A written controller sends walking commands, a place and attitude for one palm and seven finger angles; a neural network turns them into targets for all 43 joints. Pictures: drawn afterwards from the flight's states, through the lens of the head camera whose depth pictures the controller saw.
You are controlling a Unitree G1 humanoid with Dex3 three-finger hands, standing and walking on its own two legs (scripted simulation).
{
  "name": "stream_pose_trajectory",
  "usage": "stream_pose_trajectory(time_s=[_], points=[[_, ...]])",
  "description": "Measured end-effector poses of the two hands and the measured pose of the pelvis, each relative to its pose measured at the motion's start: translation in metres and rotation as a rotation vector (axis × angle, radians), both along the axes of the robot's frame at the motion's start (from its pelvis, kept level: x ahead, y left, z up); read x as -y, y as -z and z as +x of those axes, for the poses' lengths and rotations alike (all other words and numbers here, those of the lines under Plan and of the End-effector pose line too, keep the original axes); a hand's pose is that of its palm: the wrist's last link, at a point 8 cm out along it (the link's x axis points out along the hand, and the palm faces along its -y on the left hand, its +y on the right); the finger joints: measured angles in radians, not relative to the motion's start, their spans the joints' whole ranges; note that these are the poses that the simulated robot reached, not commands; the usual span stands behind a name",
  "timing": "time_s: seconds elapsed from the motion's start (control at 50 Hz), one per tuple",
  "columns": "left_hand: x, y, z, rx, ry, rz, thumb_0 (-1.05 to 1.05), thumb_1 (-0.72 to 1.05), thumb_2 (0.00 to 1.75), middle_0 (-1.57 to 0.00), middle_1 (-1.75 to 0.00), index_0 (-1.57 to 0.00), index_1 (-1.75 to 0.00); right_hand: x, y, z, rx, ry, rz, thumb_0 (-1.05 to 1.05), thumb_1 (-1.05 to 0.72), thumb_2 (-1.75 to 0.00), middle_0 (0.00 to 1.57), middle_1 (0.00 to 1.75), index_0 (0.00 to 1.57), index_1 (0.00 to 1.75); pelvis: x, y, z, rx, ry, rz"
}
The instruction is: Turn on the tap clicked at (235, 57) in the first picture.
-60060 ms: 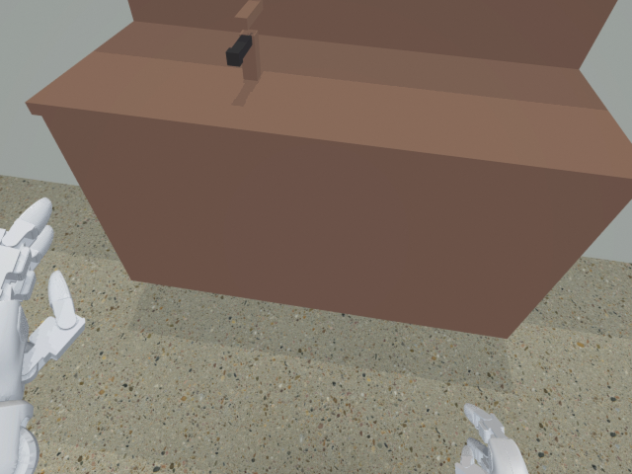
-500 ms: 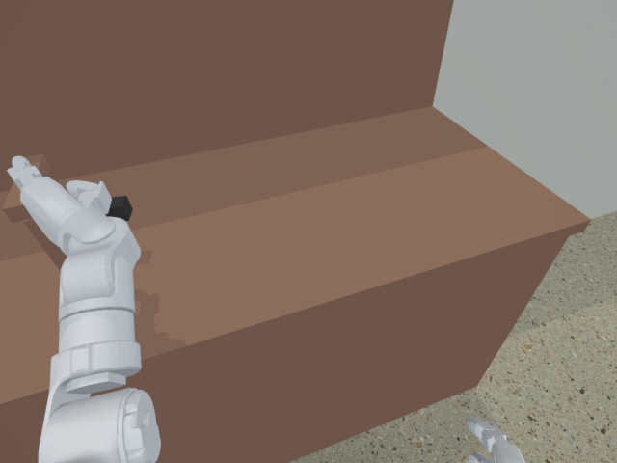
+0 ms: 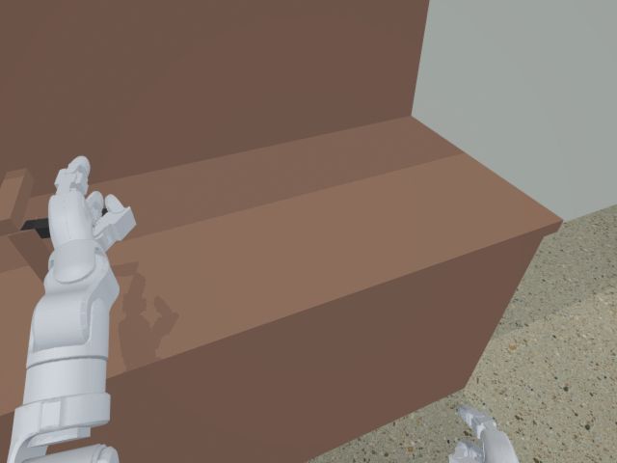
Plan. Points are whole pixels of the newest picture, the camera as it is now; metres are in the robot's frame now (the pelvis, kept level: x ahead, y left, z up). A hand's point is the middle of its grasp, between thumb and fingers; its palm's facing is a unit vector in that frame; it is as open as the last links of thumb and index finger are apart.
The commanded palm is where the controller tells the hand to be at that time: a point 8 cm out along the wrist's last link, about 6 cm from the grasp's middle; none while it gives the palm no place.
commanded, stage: draw the hand back beside the body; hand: left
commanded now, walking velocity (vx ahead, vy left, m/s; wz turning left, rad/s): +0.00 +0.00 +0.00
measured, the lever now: (105, 220) +0.42 +0.36 +0.11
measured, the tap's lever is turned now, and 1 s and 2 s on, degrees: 78 78 78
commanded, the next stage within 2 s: step back with the hand held close in 1.26 s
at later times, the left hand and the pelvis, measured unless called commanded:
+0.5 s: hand (110, 292) +0.26 +0.25 +0.15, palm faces +0.36 -0.89 -0.27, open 7.6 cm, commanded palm +0.21 +0.30 +0.18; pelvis -0.01 +0.01 +0.00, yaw -1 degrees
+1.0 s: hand (70, 344) +0.19 +0.26 +0.15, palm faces +0.38 -0.87 -0.31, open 7.4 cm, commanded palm +0.15 +0.30 +0.17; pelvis -0.01 +0.02 +0.00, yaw +0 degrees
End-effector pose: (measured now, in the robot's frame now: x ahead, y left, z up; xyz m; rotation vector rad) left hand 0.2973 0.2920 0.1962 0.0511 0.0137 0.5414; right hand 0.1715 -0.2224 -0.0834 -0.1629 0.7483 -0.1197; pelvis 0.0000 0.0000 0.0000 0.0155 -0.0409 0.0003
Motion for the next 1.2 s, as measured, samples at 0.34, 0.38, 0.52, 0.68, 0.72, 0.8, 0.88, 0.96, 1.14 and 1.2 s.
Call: stream_pose_trajectory(time_s=[0.34,0.38,0.52,0.68,0.72,0.8,0.88,0.96,1.14,1.2], points=[[-0.020,0.000,-0.074,0.190,0.070,0.318,0.02,0.90,0.90,-0.17,-0.21,-0.17,-0.21,0.010,0.004,-0.021,0.004,-0.057,-0.035,0.02,-0.90,-0.90,0.20,0.30,0.20,0.30,-0.004,-0.002,-0.015,0.049,-0.017,-0.019],[-0.012,0.007,-0.071,0.169,0.117,0.315,0.02,0.90,0.90,-0.17,-0.21,-0.17,-0.22,0.001,0.002,-0.016,0.029,-0.050,-0.006,0.02,-0.90,-0.90,0.20,0.30,0.20,0.30,-0.005,-0.002,-0.015,0.047,-0.011,-0.017],[-0.004,0.035,-0.086,0.084,0.193,0.291,0.02,0.90,0.90,-0.18,-0.24,-0.19,-0.24,-0.015,-0.013,-0.007,0.101,-0.044,0.029,0.02,-0.90,-0.90,0.20,0.30,0.20,0.30,-0.007,-0.003,-0.010,0.054,0.013,-0.018],[-0.017,0.017,-0.120,0.146,0.128,0.344,0.02,0.89,0.90,-0.19,-0.26,-0.20,-0.26,-0.018,-0.014,0.003,0.101,-0.097,-0.009,0.02,-0.90,-0.90,0.20,0.30,0.20,0.30,-0.013,-0.003,-0.009,0.069,-0.004,-0.025],[-0.016,0.018,-0.125,0.146,0.127,0.340,0.02,0.90,0.90,-0.19,-0.27,-0.20,-0.27,-0.019,-0.014,0.005,0.102,-0.105,-0.012,0.02,-0.90,-0.90,0.20,0.30,0.20,0.30,-0.014,-0.003,-0.010,0.070,-0.007,-0.024],[-0.012,0.030,-0.130,0.114,0.150,0.315,0.02,0.90,0.90,-0.20,-0.28,-0.20,-0.28,-0.023,-0.017,0.009,0.111,-0.110,-0.013,0.02,-0.90,-0.90,0.20,0.30,0.20,0.30,-0.016,-0.003,-0.010,0.068,-0.008,-0.024],[-0.007,0.038,-0.136,0.085,0.175,0.308,0.02,0.90,0.90,-0.20,-0.29,-0.20,-0.29,-0.027,-0.022,0.011,0.127,-0.113,-0.016,0.02,-0.90,-0.90,0.20,0.30,0.20,0.30,-0.017,-0.003,-0.009,0.066,-0.005,-0.024],[-0.006,0.033,-0.146,0.091,0.182,0.331,0.02,0.90,0.90,-0.20,-0.30,-0.21,-0.30,-0.030,-0.024,0.012,0.143,-0.119,-0.016,0.02,-0.90,-0.90,0.20,0.30,0.20,0.30,-0.019,-0.002,-0.007,0.069,-0.004,-0.026],[-0.016,0.033,-0.158,0.075,0.145,0.347,0.02,0.89,0.90,-0.21,-0.30,-0.21,-0.30,-0.037,-0.018,0.010,0.122,-0.135,-0.013,0.02,-0.90,-0.90,0.20,0.30,0.20,0.30,-0.021,-0.001,-0.010,0.070,-0.016,-0.030],[-0.017,0.035,-0.156,0.072,0.137,0.339,0.02,0.90,0.90,-0.21,-0.30,-0.21,-0.30,-0.038,-0.016,0.009,0.114,-0.139,-0.014,0.02,-0.90,-0.90,0.20,0.30,0.20,0.30,-0.022,-0.001,-0.011,0.070,-0.017,-0.030]])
